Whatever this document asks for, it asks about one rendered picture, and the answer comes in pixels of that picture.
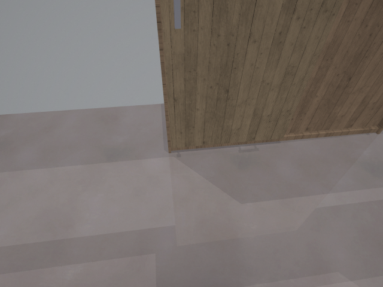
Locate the wardrobe door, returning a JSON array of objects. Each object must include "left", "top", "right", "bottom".
[
  {"left": 160, "top": 0, "right": 344, "bottom": 148},
  {"left": 286, "top": 0, "right": 383, "bottom": 133}
]

